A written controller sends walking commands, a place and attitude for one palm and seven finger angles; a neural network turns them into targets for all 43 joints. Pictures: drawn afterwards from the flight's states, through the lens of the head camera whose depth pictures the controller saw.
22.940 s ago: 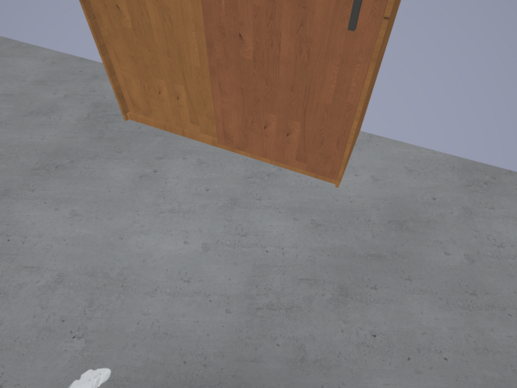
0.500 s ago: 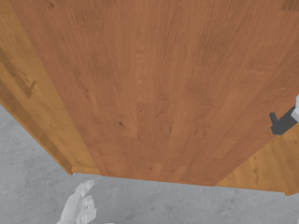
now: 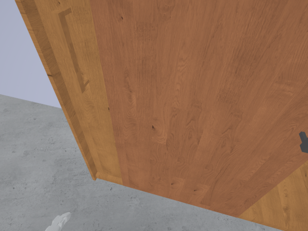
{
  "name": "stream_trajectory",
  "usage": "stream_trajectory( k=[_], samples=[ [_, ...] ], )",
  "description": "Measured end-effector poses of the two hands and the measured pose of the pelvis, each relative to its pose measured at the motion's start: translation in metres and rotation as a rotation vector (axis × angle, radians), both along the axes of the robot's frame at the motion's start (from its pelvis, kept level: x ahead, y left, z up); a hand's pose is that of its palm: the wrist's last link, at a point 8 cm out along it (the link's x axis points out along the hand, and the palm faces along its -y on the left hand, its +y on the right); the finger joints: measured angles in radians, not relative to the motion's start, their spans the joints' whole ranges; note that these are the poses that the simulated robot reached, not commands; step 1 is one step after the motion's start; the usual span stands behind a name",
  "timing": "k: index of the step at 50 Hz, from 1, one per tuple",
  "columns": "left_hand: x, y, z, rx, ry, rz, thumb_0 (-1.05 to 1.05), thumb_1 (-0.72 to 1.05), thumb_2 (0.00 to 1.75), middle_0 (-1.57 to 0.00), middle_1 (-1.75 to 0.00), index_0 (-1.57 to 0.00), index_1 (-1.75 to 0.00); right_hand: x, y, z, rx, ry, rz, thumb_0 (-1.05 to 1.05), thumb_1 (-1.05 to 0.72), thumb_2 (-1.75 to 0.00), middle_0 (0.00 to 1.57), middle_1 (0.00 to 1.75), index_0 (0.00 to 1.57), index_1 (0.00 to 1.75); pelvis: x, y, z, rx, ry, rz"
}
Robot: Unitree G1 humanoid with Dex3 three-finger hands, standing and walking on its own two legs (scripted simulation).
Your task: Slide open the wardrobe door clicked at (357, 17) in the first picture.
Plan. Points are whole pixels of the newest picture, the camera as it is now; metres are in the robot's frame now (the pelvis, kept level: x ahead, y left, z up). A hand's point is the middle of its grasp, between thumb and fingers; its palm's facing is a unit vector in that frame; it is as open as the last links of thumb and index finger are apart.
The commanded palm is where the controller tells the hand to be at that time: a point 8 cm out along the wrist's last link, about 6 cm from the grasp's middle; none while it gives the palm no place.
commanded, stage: stop walking and hold the door there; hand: right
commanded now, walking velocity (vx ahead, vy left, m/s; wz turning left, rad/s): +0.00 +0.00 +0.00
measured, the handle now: out of the picture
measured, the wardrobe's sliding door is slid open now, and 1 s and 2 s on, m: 0.49 0.49 0.49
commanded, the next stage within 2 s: loosen the grip on the handle in 1.66 s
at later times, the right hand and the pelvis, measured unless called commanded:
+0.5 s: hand out of the picture +0.35 -0.36 +0.17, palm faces +0.60 +0.75 -0.28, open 6.3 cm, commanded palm +0.31 -0.39 +0.15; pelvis -0.02 -0.01 +0.00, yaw +1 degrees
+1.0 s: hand out of the picture +0.35 -0.36 +0.17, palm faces +0.47 +0.85 -0.23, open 5.8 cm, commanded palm +0.31 -0.39 +0.15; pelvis -0.06 -0.06 +0.00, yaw -2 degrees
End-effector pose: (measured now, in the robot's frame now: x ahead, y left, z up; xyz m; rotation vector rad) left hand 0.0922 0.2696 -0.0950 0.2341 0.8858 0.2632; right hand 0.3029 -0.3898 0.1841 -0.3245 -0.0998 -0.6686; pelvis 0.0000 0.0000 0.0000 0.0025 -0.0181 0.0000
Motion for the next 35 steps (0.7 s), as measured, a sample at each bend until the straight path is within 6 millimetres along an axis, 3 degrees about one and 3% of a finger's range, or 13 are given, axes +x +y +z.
stream_trajectory(
  k=[8, 15, 29, 35],
  samples=[
    [-0.038, -0.014, -0.013, -0.029, 0.081, 0.028, 0.01, 0.90, 0.90, -0.20, -0.30, -0.20, -0.30, 0.001, -0.003, 0.002, 0.018, 0.050, 0.036, -0.13, -0.61, -0.79, 0.45, 1.38, 0.29, 1.35, -0.016, -0.011, 0.003, 0.006, -0.002, 0.005],
    [-0.053, -0.016, -0.012, -0.026, 0.088, 0.038, 0.01, 0.90, 0.90, -0.20, -0.30, -0.20, -0.30, 0.001, -0.003, 0.003, 0.026, 0.061, 0.037, -0.13, -0.62, -0.81, 0.44, 1.39, 0.31, 1.37, -0.024, -0.013, 0.005, -0.004, 0.000, 0.017],
    [-0.034, 0.006, -0.009, 0.008, 0.080, 0.016, 0.01, 0.91, 0.90, -0.20, -0.30, -0.20, -0.30, 0.001, -0.002, 0.002, 0.023, 0.061, 0.019, -0.14, -0.61, -0.82, 0.44, 1.39, 0.30, 1.37, -0.019, -0.006, 0.004, 0.005, 0.016, 0.009],
    [-0.016, 0.006, -0.007, 0.034, 0.070, -0.003, 0.01, 0.91, 0.90, -0.20, -0.30, -0.20, -0.29, 0.002, -0.005, 0.000, 0.007, 0.058, 0.053, -0.17, -0.61, -0.83, 0.45, 1.39, 0.34, 1.38, -0.021, -0.017, 0.001, 0.009, 0.013, -0.030]
  ],
)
